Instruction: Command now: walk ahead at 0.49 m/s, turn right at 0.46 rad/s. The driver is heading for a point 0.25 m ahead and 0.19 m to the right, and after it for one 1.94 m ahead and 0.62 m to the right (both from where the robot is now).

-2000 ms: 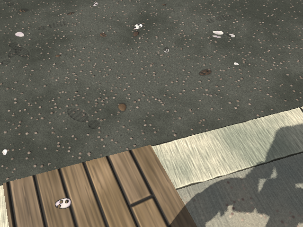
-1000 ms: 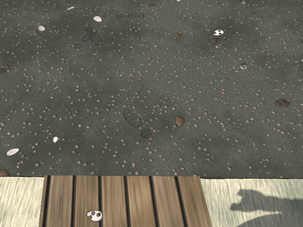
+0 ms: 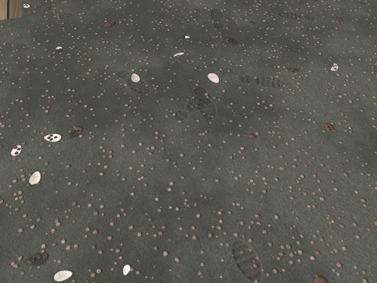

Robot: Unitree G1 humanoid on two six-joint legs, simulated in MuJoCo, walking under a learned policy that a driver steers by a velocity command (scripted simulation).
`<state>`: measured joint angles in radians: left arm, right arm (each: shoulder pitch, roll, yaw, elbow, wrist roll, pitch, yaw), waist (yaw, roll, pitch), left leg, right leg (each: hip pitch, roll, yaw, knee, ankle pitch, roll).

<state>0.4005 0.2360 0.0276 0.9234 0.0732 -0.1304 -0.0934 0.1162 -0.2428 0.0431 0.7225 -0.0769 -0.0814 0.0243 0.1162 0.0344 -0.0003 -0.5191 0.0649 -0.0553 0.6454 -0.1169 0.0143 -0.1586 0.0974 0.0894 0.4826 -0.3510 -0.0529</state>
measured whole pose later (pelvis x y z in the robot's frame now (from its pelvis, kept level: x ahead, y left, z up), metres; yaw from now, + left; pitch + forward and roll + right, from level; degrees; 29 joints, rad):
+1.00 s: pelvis +0.38 +0.01 -0.13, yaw -33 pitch +2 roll -1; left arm 0.17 0.28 0.08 0.70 -0.01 0.05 0.05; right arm 0.19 -0.21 -0.05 0.66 -0.05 0.00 -0.02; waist 0.01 -0.03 -0.04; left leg -0.42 0.00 -0.04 0.63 -0.27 0.01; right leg -0.53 0.12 0.16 0.82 -0.44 0.00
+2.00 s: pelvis +0.57 -0.08 -0.13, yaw -33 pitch +2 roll +1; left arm -0.01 0.21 0.05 0.78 0.01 -0.08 -0.02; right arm 0.42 -0.23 -0.07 0.88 0.02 -0.05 -0.02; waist -0.07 -0.03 0.02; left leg 0.00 -0.05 0.00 0.40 -0.43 0.04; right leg -0.49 0.02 0.00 0.46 0.06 -0.06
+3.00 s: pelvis +0.69 -0.12 -0.12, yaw -34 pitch -1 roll +0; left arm 0.10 0.23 0.04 1.11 -0.01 0.02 0.04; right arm 0.21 -0.21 -0.03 1.04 0.00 -0.01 -0.03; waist 0.00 0.00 0.05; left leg -0.13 -0.01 0.01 0.49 -0.33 0.02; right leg -0.22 -0.01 0.01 0.49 -0.24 0.02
